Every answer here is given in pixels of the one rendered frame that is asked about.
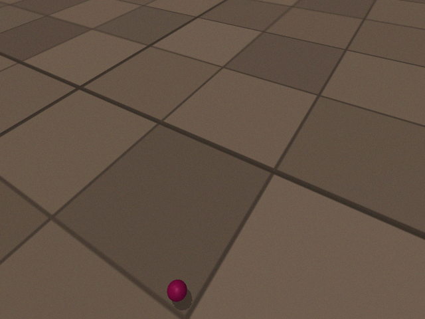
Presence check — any ball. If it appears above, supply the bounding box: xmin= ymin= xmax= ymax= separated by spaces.
xmin=167 ymin=280 xmax=187 ymax=302

